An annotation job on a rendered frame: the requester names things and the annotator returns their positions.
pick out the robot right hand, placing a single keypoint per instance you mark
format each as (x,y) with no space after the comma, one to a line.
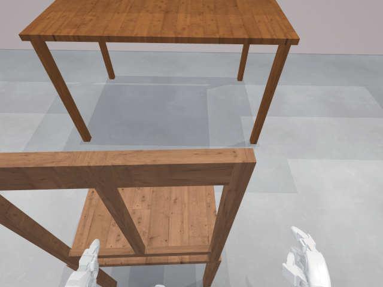
(312,269)

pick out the table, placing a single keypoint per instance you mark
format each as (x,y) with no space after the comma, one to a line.
(259,22)

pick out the chair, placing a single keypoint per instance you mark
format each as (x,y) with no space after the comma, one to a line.
(146,207)

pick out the robot left hand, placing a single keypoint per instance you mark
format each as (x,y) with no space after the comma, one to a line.
(88,269)

